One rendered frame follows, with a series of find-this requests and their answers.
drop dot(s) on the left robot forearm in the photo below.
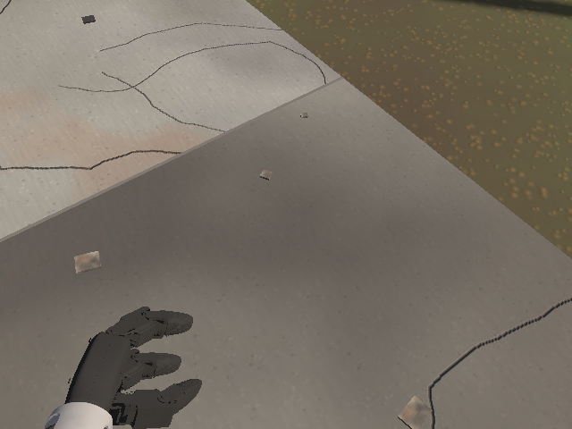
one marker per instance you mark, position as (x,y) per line
(79,415)

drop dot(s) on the robot left hand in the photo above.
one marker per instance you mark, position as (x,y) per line
(110,365)

